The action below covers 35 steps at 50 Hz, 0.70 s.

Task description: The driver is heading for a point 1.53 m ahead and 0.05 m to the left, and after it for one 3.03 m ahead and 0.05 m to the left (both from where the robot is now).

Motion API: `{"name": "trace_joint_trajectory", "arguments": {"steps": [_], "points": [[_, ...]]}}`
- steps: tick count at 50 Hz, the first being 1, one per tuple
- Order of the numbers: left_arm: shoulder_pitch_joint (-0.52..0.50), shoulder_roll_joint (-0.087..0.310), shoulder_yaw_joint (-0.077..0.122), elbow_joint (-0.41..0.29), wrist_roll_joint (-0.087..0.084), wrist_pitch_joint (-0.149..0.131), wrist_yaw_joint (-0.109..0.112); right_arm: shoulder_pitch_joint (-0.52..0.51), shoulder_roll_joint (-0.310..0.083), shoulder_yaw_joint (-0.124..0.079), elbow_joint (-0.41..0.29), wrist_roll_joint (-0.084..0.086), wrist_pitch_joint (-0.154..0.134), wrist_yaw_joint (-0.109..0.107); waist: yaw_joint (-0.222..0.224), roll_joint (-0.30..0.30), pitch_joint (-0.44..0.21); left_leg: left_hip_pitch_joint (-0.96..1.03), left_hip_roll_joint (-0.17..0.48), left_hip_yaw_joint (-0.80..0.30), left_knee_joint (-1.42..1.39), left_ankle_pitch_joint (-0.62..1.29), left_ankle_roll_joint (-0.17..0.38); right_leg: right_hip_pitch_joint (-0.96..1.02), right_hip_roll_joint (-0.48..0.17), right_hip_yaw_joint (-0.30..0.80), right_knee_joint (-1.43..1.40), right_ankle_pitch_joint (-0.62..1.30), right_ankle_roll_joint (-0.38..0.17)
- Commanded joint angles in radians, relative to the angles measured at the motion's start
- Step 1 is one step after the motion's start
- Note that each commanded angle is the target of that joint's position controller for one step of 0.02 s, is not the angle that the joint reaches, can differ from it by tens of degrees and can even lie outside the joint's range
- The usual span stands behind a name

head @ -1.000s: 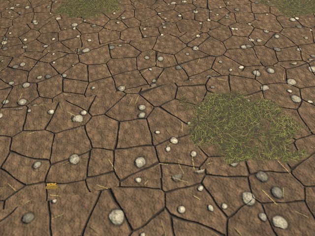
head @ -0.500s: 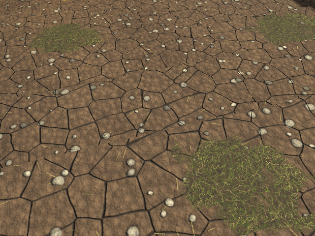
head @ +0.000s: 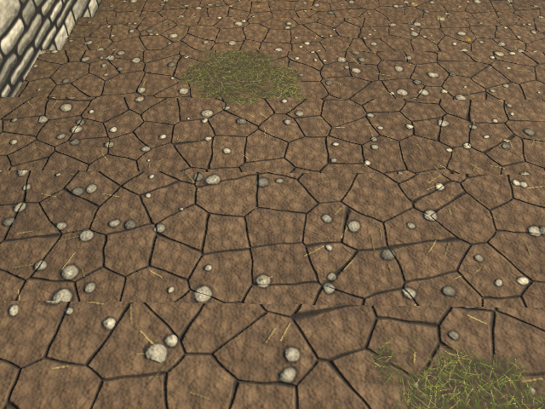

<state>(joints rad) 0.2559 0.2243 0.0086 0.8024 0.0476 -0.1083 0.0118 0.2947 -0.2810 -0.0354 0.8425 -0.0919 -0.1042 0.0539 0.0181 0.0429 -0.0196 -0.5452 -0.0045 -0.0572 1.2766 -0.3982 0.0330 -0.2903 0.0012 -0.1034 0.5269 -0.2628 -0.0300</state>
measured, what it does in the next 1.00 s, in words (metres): goes down: left foot 0.16 m lower, then right foot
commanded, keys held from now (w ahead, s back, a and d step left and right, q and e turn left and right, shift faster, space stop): w+q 0.26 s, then w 0.18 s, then w+e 0.56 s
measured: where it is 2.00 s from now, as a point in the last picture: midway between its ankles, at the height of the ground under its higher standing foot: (259, 263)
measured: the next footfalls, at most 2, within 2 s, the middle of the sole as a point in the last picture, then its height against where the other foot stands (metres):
left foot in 0.42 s outside the picture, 0.16 m lower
right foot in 0.94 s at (272, 352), level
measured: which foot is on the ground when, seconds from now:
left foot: up 0.00-0.40, down 0.42-0.98, up 1.00-1.00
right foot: down 0.00-0.44, up 0.46-0.92, down 0.94-1.00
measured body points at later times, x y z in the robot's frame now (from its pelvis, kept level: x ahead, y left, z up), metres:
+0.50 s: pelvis +0.29 +0.13 -0.16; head +0.30 +0.15 +0.29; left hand +0.09 +0.29 -0.30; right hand +0.50 -0.06 -0.27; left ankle +0.32 +0.23 -0.90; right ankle +0.08 -0.11 -0.64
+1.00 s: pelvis +0.60 +0.13 -0.19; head +0.61 +0.14 +0.26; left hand +0.77 +0.39 -0.29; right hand +0.56 -0.10 -0.33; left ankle +0.34 +0.24 -0.84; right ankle +0.70 +0.06 -0.89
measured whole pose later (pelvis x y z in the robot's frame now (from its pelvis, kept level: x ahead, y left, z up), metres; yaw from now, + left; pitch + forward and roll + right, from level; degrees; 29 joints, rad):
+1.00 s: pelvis +0.60 +0.13 -0.19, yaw +0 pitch +0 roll -1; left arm 0.09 0.26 0.05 0.82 0.05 -0.11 -0.04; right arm 0.44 -0.20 -0.02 1.01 -0.11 -0.09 0.06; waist -0.01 0.00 0.01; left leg 0.06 0.13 0.20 0.81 -0.49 -0.04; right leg -0.51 0.07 -0.04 0.71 -0.22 -0.10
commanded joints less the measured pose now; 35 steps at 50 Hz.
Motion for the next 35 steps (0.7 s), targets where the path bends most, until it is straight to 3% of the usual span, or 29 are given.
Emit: {"name": "trace_joint_trajectory", "arguments": {"steps": [1,3,4,5,6,7,8,9,10,11,12,13,14,16,17,18,19,20,21,22,23,24,25,26,27,28,29,31,35], "points": [[0.014,0.025,0.001,-0.036,0.000,-0.015,0.028,-0.038,0.034,0.023,-0.077,0.002,0.011,0.012,0.002,-0.078,0.028,-0.153,0.121,-0.014,-0.141,0.052,-0.037,0.111,-0.268,0.234,-0.342,0.180,-0.219],[0.051,0.093,0.026,-0.010,0.033,-0.018,0.028,-0.063,0.043,0.034,-0.089,0.012,0.016,0.047,0.021,-0.059,0.034,-0.091,0.131,0.050,-0.265,0.179,-0.042,0.052,-0.226,0.088,-0.332,0.198,-0.203],[0.091,0.087,0.028,0.006,0.069,-0.014,0.028,0.005,0.050,0.039,-0.067,-0.006,0.012,0.068,0.019,-0.079,0.024,-0.022,0.117,0.047,-0.134,0.324,-0.017,-0.003,-0.224,0.059,-0.277,0.247,-0.200],[0.097,0.076,0.024,0.010,0.076,-0.016,0.023,0.011,0.030,0.032,-0.075,-0.005,0.008,0.081,0.005,-0.065,0.035,-0.061,0.120,0.026,-0.148,0.373,0.007,0.001,-0.244,0.049,-0.257,0.248,-0.208],[0.119,0.032,0.008,0.043,0.078,-0.020,0.027,-0.059,0.006,0.031,-0.103,0.003,0.007,0.070,0.010,-0.065,0.063,-0.250,0.192,-0.101,-0.253,0.528,0.012,0.152,-0.298,0.107,-0.221,0.208,-0.199],[0.172,0.016,-0.003,0.038,0.048,-0.026,0.037,-0.099,-0.019,0.021,-0.108,-0.016,0.008,0.054,0.052,-0.082,0.035,-0.343,0.165,-0.059,-0.393,0.628,0.013,0.291,-0.270,0.101,-0.183,0.144,-0.193],[0.247,0.023,-0.008,0.073,0.042,-0.028,0.036,-0.152,-0.008,0.022,-0.118,-0.019,0.012,0.045,0.079,-0.108,0.053,-0.384,0.170,-0.049,-0.434,0.663,0.013,0.340,-0.290,0.115,-0.152,0.118,-0.196],[0.299,0.017,-0.016,0.089,0.051,-0.027,0.033,-0.180,0.003,0.027,-0.129,-0.012,0.017,0.038,0.099,-0.101,0.070,-0.427,0.185,-0.051,-0.463,0.685,0.013,0.373,-0.311,0.123,-0.115,0.088,-0.197],[0.280,0.001,-0.028,0.084,0.053,-0.029,0.029,-0.180,0.017,0.036,-0.107,-0.002,0.020,0.034,0.094,-0.052,0.093,-0.327,0.200,-0.024,-0.627,0.838,0.021,0.274,-0.256,0.029,-0.060,0.003,-0.148],[0.299,0.004,-0.037,0.080,0.064,-0.022,0.012,-0.207,0.024,0.037,-0.105,-0.004,0.032,0.035,0.104,-0.075,0.117,-0.132,0.158,0.071,-0.653,0.883,0.030,0.095,-0.227,-0.017,-0.081,-0.087,-0.145],[0.301,0.015,-0.039,0.093,0.080,-0.017,-0.009,-0.224,0.026,0.038,-0.124,-0.003,0.048,0.039,0.098,-0.101,0.141,-0.006,0.143,0.088,-0.609,0.878,0.035,-0.024,-0.252,-0.009,-0.098,-0.172,-0.140],[0.292,0.043,-0.034,0.100,0.077,-0.019,-0.024,-0.232,0.007,0.035,-0.134,-0.006,0.060,0.039,0.088,-0.098,0.186,-0.010,0.149,0.077,-0.609,0.835,0.038,-0.026,-0.290,0.008,-0.085,-0.216,-0.138],[0.306,0.063,-0.031,0.120,0.060,-0.020,-0.028,-0.257,-0.002,0.034,-0.148,-0.013,0.066,0.036,0.089,-0.074,0.220,-0.030,0.156,0.064,-0.653,0.764,0.039,0.009,-0.312,0.032,-0.069,-0.226,-0.135],[0.357,0.113,-0.016,0.171,0.035,-0.012,-0.014,-0.330,0.000,0.040,-0.165,-0.026,0.066,0.032,0.120,-0.051,0.255,-0.082,0.156,0.061,-0.770,0.671,0.031,0.145,-0.339,0.069,-0.018,-0.210,-0.119],[0.365,0.124,-0.011,0.188,0.032,0.002,-0.008,-0.340,0.004,0.040,-0.145,-0.024,0.062,0.028,0.134,-0.040,0.250,-0.073,0.156,0.060,-0.833,0.663,0.020,0.195,-0.340,0.070,0.020,-0.195,-0.106],[0.393,0.123,-0.009,0.211,0.043,0.019,-0.004,-0.318,0.000,0.037,-0.115,-0.017,0.061,0.022,0.142,-0.020,0.245,-0.050,0.161,0.061,-0.886,0.714,0.010,0.248,-0.336,0.066,0.074,-0.186,-0.095],[0.399,0.131,-0.005,0.230,0.045,0.035,-0.007,-0.269,-0.009,0.028,-0.081,-0.014,0.059,0.016,0.119,0.003,0.228,0.019,0.153,0.078,-0.960,0.744,0.003,0.273,-0.316,0.051,0.159,-0.148,-0.085],[0.384,0.152,0.003,0.232,0.054,0.046,-0.021,-0.168,-0.056,0.002,-0.037,-0.001,0.050,0.006,0.060,0.037,0.171,0.220,0.107,0.133,-0.993,0.767,0.005,0.230,-0.278,0.009,0.281,-0.054,-0.068],[0.396,0.160,0.003,0.234,0.087,0.052,-0.051,0.026,-0.149,-0.044,0.029,0.026,0.032,-0.008,-0.027,0.079,0.057,0.583,0.061,0.177,-0.938,0.801,0.030,0.094,-0.214,-0.070,0.479,0.058,-0.012],[0.533,0.026,-0.028,0.259,0.117,0.054,-0.088,0.215,-0.256,-0.085,0.077,0.019,0.036,-0.003,-0.045,0.146,-0.171,1.059,0.151,0.074,-0.629,1.106,0.157,-0.173,-0.163,-0.065,0.744,-0.179,0.068],[0.633,-0.035,-0.048,0.248,0.067,0.043,-0.119,0.467,-0.281,-0.089,0.132,0.003,0.045,0.015,-0.102,0.228,-0.525,1.460,0.342,-0.117,-0.446,1.395,0.337,-0.297,-0.043,0.004,1.174,-0.555,0.109],[0.395,0.093,-0.009,0.185,0.000,0.026,-0.134,0.585,-0.197,-0.079,0.172,-0.023,0.051,0.020,-0.234,0.129,-0.404,1.398,0.373,-0.212,-0.542,1.329,0.337,-0.513,-0.007,0.063,1.428,-0.578,0.113],[0.130,0.074,-0.017,0.070,-0.026,-0.005,-0.131,0.496,-0.192,-0.081,0.165,0.022,0.046,0.010,-0.249,0.105,-0.162,1.150,0.389,-0.270,-0.720,0.752,0.292,-0.739,-0.065,0.098,1.319,-0.470,0.074],[0.017,0.082,-0.011,0.062,-0.020,-0.020,-0.116,0.345,-0.165,-0.072,0.133,0.023,0.041,0.002,-0.202,0.027,0.017,0.831,0.348,-0.220,-0.827,0.554,0.242,-0.718,-0.135,0.107,1.237,-0.380,0.035],[0.098,0.104,0.002,0.070,-0.022,-0.037,-0.095,0.256,-0.181,-0.067,0.101,0.026,0.048,0.016,-0.108,0.063,0.028,0.617,0.425,-0.280,-0.831,0.734,0.297,-0.601,-0.148,0.155,1.204,-0.303,0.032],[0.133,0.080,0.001,0.078,-0.016,-0.040,-0.072,0.182,-0.036,-0.016,0.086,0.007,0.023,0.011,-0.014,-0.031,0.047,0.429,0.426,-0.192,-0.866,0.858,0.253,-0.469,-0.193,0.222,0.954,-0.076,-0.005],[0.098,0.008,-0.009,0.089,0.003,-0.029,-0.073,0.103,0.026,0.011,0.056,0.013,0.001,0.009,0.017,-0.033,0.093,0.228,0.401,-0.120,-0.981,0.757,0.248,-0.341,-0.213,0.226,0.742,0.035,-0.027],[0.136,-0.018,-0.005,0.102,0.029,-0.003,-0.075,0.128,0.011,0.010,0.060,0.029,-0.016,-0.008,0.038,0.033,0.082,0.259,0.390,-0.105,-1.078,0.559,0.302,-0.357,-0.192,0.222,0.630,0.097,-0.051],[-0.020,-0.024,-0.023,0.030,0.007,0.016,-0.091,0.103,-0.037,-0.004,0.071,0.004,-0.018,-0.016,0.028,-0.032,0.075,0.374,0.353,0.061,-1.087,0.803,0.264,-0.382,-0.182,0.193,0.301,0.217,-0.042]]}}
Velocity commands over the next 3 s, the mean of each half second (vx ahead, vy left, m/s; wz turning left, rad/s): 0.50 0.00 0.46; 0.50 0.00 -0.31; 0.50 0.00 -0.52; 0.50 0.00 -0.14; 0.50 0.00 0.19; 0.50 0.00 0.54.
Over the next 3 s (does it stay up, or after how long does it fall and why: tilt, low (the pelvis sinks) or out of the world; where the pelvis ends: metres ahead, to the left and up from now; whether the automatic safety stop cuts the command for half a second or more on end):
stays up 1.78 0.00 -0.48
